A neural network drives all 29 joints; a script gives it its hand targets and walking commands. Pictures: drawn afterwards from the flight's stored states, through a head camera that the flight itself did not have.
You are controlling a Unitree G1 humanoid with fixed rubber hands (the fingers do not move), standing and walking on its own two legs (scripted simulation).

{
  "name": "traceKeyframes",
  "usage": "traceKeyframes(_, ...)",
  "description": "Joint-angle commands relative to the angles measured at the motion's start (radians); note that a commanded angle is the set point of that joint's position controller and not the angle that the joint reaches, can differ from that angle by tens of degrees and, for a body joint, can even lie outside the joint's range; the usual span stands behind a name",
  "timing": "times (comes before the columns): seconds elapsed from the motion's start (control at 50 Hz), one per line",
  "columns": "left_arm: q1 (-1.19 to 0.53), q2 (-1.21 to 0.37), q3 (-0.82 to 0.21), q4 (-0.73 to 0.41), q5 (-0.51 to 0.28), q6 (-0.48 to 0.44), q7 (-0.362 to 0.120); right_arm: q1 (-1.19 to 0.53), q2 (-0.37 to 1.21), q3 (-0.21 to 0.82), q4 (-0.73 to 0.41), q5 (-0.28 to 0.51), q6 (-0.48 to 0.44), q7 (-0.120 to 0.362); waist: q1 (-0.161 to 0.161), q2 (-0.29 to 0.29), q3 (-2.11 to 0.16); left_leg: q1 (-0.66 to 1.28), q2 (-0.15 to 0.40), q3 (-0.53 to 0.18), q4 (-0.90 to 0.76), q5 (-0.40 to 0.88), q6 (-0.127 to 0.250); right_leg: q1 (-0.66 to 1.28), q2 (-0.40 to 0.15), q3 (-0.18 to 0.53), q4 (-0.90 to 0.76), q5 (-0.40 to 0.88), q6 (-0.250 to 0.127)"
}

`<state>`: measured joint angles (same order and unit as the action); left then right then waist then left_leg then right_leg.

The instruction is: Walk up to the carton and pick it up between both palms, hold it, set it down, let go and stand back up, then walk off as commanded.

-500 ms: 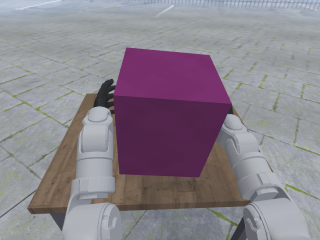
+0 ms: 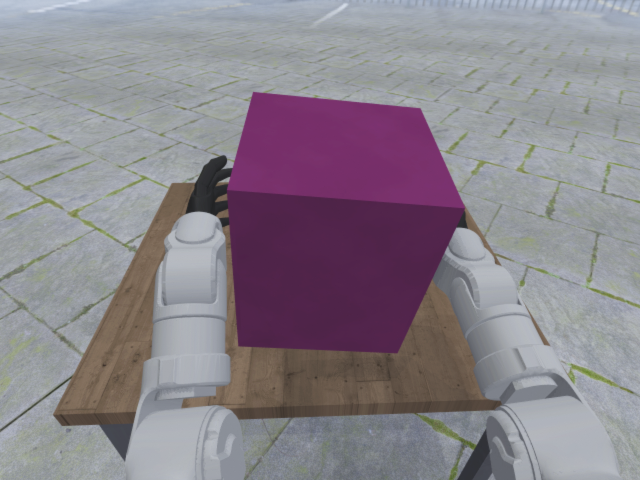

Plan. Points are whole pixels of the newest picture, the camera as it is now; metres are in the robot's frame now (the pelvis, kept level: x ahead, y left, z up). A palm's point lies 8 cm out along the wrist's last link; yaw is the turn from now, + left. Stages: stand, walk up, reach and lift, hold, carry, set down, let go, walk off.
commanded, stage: hold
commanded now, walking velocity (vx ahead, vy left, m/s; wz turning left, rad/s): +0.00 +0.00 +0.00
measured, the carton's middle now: (328, 228) +0.38 +0.01 +0.18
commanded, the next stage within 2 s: set down in 0.84 s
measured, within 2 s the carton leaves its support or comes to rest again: neither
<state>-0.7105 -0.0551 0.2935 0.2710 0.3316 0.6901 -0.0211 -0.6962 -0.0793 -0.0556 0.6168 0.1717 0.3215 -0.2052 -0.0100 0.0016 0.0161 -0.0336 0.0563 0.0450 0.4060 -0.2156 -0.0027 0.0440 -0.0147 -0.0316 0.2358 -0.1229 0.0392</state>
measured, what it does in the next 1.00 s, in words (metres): stands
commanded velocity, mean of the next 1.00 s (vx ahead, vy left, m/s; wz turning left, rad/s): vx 0.00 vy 0.00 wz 0.00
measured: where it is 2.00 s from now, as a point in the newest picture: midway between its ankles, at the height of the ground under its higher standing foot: outside the picture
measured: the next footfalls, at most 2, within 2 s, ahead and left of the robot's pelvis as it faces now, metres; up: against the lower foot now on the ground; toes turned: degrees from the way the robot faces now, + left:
none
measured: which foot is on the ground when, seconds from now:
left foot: down 0.00-1.00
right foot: down 0.00-1.00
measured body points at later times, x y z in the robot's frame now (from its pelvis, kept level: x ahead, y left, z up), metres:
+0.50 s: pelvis +0.00 +0.00 +0.00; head -0.06 +0.02 +0.45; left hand +0.37 +0.16 +0.21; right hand +0.38 -0.14 +0.19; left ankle +0.02 +0.11 -0.75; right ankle +0.02 -0.15 -0.75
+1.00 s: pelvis +0.00 +0.00 +0.00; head -0.06 +0.02 +0.45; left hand +0.37 +0.16 +0.22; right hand +0.38 -0.14 +0.19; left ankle +0.02 +0.11 -0.75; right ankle +0.02 -0.15 -0.75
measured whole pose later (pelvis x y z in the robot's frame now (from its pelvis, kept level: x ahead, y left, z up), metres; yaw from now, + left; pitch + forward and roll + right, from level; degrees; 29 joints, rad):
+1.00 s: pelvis +0.00 +0.00 +0.00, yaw +0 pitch -10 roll -2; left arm -0.71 -0.06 0.29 0.25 0.34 0.66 -0.03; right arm -0.69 -0.07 -0.06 0.61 0.16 0.27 -0.21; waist -0.01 0.00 0.02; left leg -0.02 0.06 0.04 0.41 -0.22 0.00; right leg 0.05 -0.01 -0.03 0.24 -0.12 0.04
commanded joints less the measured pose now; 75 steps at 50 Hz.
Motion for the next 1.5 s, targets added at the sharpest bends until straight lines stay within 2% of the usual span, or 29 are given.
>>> traceKeyframes(0.0,-0.434,-0.597,-0.405,-0.088,-0.112,-0.029,-0.169,-0.728,0.595,0.307,-0.331,0.062,-0.078,0.094,-0.120,-0.040,-0.253,0.100,-0.087,-0.007,-0.120,0.295,-0.025,0.069,0.096,-0.043,-0.021,0.120,-0.013)
traceKeyframes(0.02,-0.428,-0.608,-0.440,-0.153,-0.135,-0.035,-0.173,-0.755,0.622,0.349,-0.409,0.079,-0.086,0.088,-0.108,-0.034,-0.329,0.101,-0.088,-0.006,-0.097,0.357,-0.026,0.095,0.104,-0.044,-0.007,0.174,-0.012)
traceKeyframes(0.04,-0.430,-0.603,-0.424,-0.104,-0.114,-0.027,-0.176,-0.727,0.610,0.311,-0.353,0.063,-0.074,0.085,-0.132,-0.035,-0.275,0.111,-0.083,-0.006,-0.106,0.310,-0.034,0.077,0.101,-0.046,-0.019,0.128,-0.016)
traceKeyframes(0.08,-0.438,-0.606,-0.413,-0.095,-0.128,-0.029,-0.179,-0.795,0.630,0.342,-0.415,0.070,-0.080,0.085,-0.105,-0.080,-0.299,0.073,-0.088,-0.002,-0.109,0.283,-0.024,0.086,0.101,-0.043,-0.016,0.112,-0.019)
traceKeyframes(0.14,-0.471,-0.604,-0.451,-0.135,-0.138,-0.040,-0.167,-0.747,0.621,0.320,-0.375,0.064,-0.080,0.093,-0.125,-0.012,-0.289,0.098,-0.087,-0.004,-0.112,0.298,-0.033,0.061,0.101,-0.046,-0.015,0.098,-0.017)
traceKeyframes(0.26,-0.458,-0.622,-0.453,-0.160,-0.137,-0.029,-0.167,-0.778,0.622,0.341,-0.419,0.077,-0.087,0.088,-0.112,-0.041,-0.336,0.115,-0.086,-0.007,-0.103,0.317,-0.028,0.081,0.100,-0.051,-0.010,0.136,-0.012)
traceKeyframes(0.28,-0.454,-0.625,-0.476,-0.150,-0.151,-0.030,-0.167,-0.764,0.618,0.319,-0.410,0.068,-0.080,0.081,-0.141,-0.026,-0.338,0.117,-0.088,-0.005,-0.097,0.325,-0.035,0.084,0.101,-0.052,-0.016,0.143,-0.011)
traceKeyframes(0.34,-0.451,-0.596,-0.427,-0.149,-0.122,-0.031,-0.174,-0.726,0.635,0.340,-0.365,0.069,-0.074,0.082,-0.112,-0.052,-0.309,0.103,-0.092,0.000,-0.099,0.333,-0.026,0.105,0.096,-0.045,-0.009,0.156,-0.013)
traceKeyframes(0.44,-0.456,-0.588,-0.406,-0.110,-0.117,-0.020,-0.186,-0.753,0.602,0.285,-0.358,0.046,-0.076,0.087,-0.139,-0.053,-0.263,0.068,-0.088,0.005,-0.128,0.228,-0.015,0.089,0.091,-0.047,-0.022,0.084,-0.013)
traceKeyframes(0.5,-0.454,-0.572,-0.406,-0.135,-0.110,-0.031,-0.182,-0.741,0.622,0.321,-0.358,0.057,-0.078,0.090,-0.105,-0.051,-0.280,0.084,-0.089,0.009,-0.125,0.269,-0.020,0.097,0.090,-0.044,-0.018,0.113,-0.010)
traceKeyframes(0.52,-0.453,-0.584,-0.413,-0.103,-0.110,-0.026,-0.185,-0.719,0.609,0.299,-0.326,0.045,-0.065,0.084,-0.130,-0.043,-0.227,0.084,-0.092,0.005,-0.128,0.242,-0.024,0.081,0.089,-0.046,-0.023,0.076,-0.008)
traceKeyframes(0.58,-0.454,-0.567,-0.395,-0.102,-0.107,-0.021,-0.185,-0.753,0.618,0.316,-0.360,0.057,-0.073,0.089,-0.108,-0.047,-0.262,0.069,-0.093,0.001,-0.119,0.260,-0.018,0.091,0.090,-0.045,-0.007,0.112,-0.008)
traceKeyframes(0.62,-0.461,-0.562,-0.385,-0.091,-0.097,-0.018,-0.192,-0.736,0.611,0.295,-0.316,0.041,-0.061,0.086,-0.121,-0.065,-0.203,0.057,-0.085,0.003,-0.140,0.197,-0.012,0.069,0.089,-0.047,-0.027,0.047,-0.008)
traceKeyframes(0.7,-0.468,-0.608,-0.444,-0.159,-0.136,-0.028,-0.187,-0.749,0.636,0.319,-0.395,0.059,-0.082,0.086,-0.143,-0.030,-0.321,0.107,-0.088,0.000,-0.109,0.298,-0.028,0.099,0.094,-0.043,-0.015,0.134,-0.013)
traceKeyframes(0.74,-0.488,-0.606,-0.445,-0.125,-0.136,-0.035,-0.180,-0.790,0.619,0.318,-0.394,0.063,-0.090,0.087,-0.119,-0.037,-0.309,0.097,-0.090,-0.003,-0.109,0.276,-0.030,0.075,0.099,-0.046,-0.024,0.095,-0.016)
traceKeyframes(0.76,-0.451,-0.607,-0.457,-0.145,-0.136,-0.026,-0.175,-0.750,0.596,0.309,-0.377,0.064,-0.079,0.087,-0.155,-0.032,-0.276,0.096,-0.091,-0.010,-0.107,0.308,-0.032,0.093,0.099,-0.053,-0.020,0.131,-0.015)
traceKeyframes(0.78,-0.467,-0.625,-0.471,-0.160,-0.144,-0.027,-0.177,-0.739,0.605,0.312,-0.390,0.068,-0.083,0.086,-0.156,-0.012,-0.317,0.123,-0.089,-0.009,-0.099,0.321,-0.038,0.084,0.103,-0.054,-0.010,0.133,-0.016)
traceKeyframes(0.84,-0.548,-0.560,-0.415,-0.108,-0.159,-0.046,-0.195,-0.751,0.584,0.290,-0.305,0.067,-0.075,0.089,-0.118,-0.043,-0.279,0.070,-0.111,-0.007,-0.110,0.224,-0.015,0.074,0.093,-0.059,-0.010,0.096,-0.009)
traceKeyframes(0.94,-0.569,-0.568,-0.393,-0.086,-0.159,-0.110,-0.187,-0.839,0.628,0.268,-0.353,0.003,-0.156,0.113,-0.095,-0.026,-0.328,0.042,-0.097,-0.002,-0.126,0.190,-0.020,0.052,0.083,-0.069,-0.010,0.063,-0.015)
traceKeyframes(1.02,-0.559,-0.530,-0.344,-0.026,-0.102,-0.156,-0.207,-0.779,0.616,0.233,-0.297,-0.058,-0.227,0.135,-0.091,-0.039,-0.301,0.078,-0.089,0.008,-0.148,0.108,-0.014,0.055,0.073,-0.081,-0.025,-0.012,-0.020)
traceKeyframes(1.04,-0.535,-0.538,-0.367,-0.019,-0.094,-0.168,-0.213,-0.728,0.587,0.209,-0.263,-0.076,-0.239,0.136,-0.117,-0.011,-0.270,0.078,-0.085,0.011,-0.162,0.125,-0.019,0.052,0.070,-0.080,-0.030,0.022,-0.019)
traceKeyframes(1.06,-0.474,-0.510,-0.310,0.029,-0.071,-0.177,-0.224,-0.712,0.572,0.197,-0.255,-0.107,-0.247,0.141,-0.085,-0.054,-0.221,0.067,-0.088,0.022,-0.169,0.114,-0.007,0.054,0.060,-0.080,-0.044,0.009,-0.013)
traceKeyframes(1.14,-0.410,-0.464,-0.252,0.075,0.003,-0.181,-0.263,-0.585,0.518,0.145,-0.160,-0.166,-0.273,0.151,-0.066,-0.068,-0.132,0.039,-0.100,0.048,-0.208,0.021,0.015,0.083,0.047,-0.088,-0.055,-0.078,-0.002)
traceKeyframes(1.16,-0.421,-0.467,-0.253,0.071,0.001,-0.184,-0.269,-0.558,0.511,0.137,-0.135,-0.168,-0.277,0.153,-0.082,-0.069,-0.134,0.045,-0.095,0.046,-0.200,0.023,0.016,0.079,0.043,-0.085,-0.046,-0.066,0.001)
traceKeyframes(1.18,-0.430,-0.476,-0.279,0.040,0.004,-0.192,-0.271,-0.571,0.514,0.142,-0.161,-0.176,-0.306,0.152,-0.085,-0.036,-0.130,0.041,-0.088,0.043,-0.201,0.036,0.010,0.069,0.037,-0.092,-0.042,-0.064,-0.005)
traceKeyframes(1.28,-0.377,-0.462,-0.304,0.032,0.004,-0.228,-0.261,-0.527,0.480,0.166,-0.170,-0.176,-0.359,0.148,-0.083,-0.059,-0.179,0.098,-0.087,0.037,-0.156,0.208,-0.006,0.095,0.054,-0.104,-0.029,0.067,-0.001)
traceKeyframes(1.42,-0.262,-0.477,-0.388,-0.057,-0.043,-0.266,-0.206,-0.541,0.505,0.351,-0.318,-0.093,-0.429,0.129,-0.022,-0.038,-0.329,0.178,-0.090,0.020,-0.052,0.520,-0.023,0.169,0.071,-0.102,0.023,0.317,0.000)
traceKeyframes(1.44,-0.252,-0.498,-0.437,-0.100,-0.064,-0.276,-0.197,-0.514,0.504,0.357,-0.301,-0.074,-0.436,0.118,-0.053,-0.028,-0.372,0.200,-0.081,0.009,-0.032,0.609,-0.041,0.158,0.082,-0.105,0.020,0.357,-0.004)
traceKeyframes(1.48,-0.259,-0.499,-0.466,-0.115,-0.084,-0.292,-0.180,-0.526,0.505,0.382,-0.328,-0.055,-0.453,0.110,-0.040,-0.033,-0.388,0.192,-0.092,0.004,-0.011,0.642,-0.040,0.173,0.080,-0.095,0.028,0.415,-0.010)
